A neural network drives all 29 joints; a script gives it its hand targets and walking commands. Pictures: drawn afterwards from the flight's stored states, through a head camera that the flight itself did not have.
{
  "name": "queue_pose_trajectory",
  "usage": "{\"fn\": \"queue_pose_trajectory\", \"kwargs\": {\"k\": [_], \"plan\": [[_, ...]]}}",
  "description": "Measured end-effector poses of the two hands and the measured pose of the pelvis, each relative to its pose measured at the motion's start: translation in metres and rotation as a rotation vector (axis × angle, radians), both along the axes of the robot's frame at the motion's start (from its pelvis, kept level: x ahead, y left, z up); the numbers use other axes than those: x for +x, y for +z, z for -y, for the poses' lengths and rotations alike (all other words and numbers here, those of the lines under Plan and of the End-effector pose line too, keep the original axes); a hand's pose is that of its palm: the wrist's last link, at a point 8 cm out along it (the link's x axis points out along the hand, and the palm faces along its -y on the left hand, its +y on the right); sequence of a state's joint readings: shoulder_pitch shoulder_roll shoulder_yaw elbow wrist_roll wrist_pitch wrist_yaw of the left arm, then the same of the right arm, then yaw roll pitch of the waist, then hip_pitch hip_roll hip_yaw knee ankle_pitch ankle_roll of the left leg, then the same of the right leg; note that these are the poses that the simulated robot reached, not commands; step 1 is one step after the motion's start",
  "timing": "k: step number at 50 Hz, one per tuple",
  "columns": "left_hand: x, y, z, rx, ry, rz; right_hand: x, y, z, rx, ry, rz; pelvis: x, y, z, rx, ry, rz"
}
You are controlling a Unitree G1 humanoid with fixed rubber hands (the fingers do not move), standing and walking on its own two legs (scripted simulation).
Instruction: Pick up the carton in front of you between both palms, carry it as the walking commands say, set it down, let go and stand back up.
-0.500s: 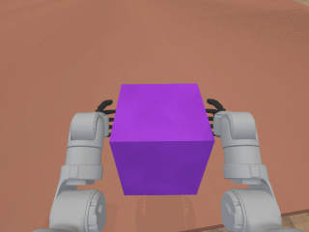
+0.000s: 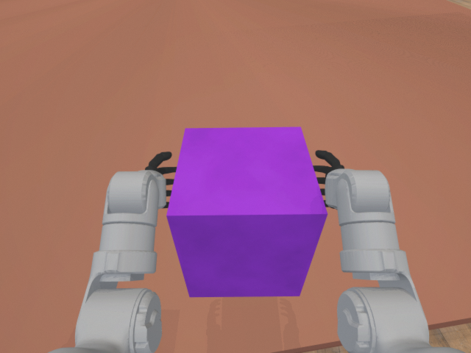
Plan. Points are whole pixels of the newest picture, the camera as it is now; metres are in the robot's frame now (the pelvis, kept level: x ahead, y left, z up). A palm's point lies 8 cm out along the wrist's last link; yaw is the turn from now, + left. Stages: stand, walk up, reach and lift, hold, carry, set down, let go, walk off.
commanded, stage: carry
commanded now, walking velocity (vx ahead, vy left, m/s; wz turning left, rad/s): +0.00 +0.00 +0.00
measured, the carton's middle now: (243, 214) +0.35 +0.00 +0.05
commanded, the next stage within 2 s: none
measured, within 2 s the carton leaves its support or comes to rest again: neither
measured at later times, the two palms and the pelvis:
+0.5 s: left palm (144, 144) +0.41 +0.17 +0.18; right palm (322, 142) +0.41 -0.13 +0.18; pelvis +0.05 +0.01 -0.01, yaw +1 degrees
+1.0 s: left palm (168, 83) +0.64 +0.17 +0.17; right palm (295, 77) +0.67 -0.13 +0.17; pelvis +0.27 +0.00 +0.00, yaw +0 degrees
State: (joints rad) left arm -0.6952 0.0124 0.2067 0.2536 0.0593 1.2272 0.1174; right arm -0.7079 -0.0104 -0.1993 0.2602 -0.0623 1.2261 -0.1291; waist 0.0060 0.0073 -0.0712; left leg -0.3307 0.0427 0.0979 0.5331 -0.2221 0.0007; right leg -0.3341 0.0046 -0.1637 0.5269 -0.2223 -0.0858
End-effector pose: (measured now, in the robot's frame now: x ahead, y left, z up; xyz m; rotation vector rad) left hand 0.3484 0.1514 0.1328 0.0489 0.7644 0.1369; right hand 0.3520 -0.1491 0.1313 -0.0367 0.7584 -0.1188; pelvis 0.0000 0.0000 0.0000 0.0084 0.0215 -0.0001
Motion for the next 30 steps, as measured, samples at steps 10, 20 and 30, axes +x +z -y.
{"fn": "queue_pose_trajectory", "kwargs": {"k": [10, 20, 30], "plan": [[0.001, 0.000, 0.000, 0.001, -0.001, 0.001, 0.001, 0.000, 0.000, -0.001, 0.000, 0.001, 0.001, 0.000, 0.000, 0.000, 0.000, -0.001], [0.027, 0.030, -0.011, -0.008, 0.001, 0.082, 0.031, 0.036, -0.011, -0.017, 0.011, 0.082, 0.022, -0.003, -0.008, 0.003, 0.010, -0.022], [0.100, 0.050, -0.010, -0.020, 0.010, 0.037, 0.092, 0.043, -0.010, -0.008, 0.003, 0.037, 0.084, -0.001, -0.007, -0.017, 0.018, -0.060]]}}
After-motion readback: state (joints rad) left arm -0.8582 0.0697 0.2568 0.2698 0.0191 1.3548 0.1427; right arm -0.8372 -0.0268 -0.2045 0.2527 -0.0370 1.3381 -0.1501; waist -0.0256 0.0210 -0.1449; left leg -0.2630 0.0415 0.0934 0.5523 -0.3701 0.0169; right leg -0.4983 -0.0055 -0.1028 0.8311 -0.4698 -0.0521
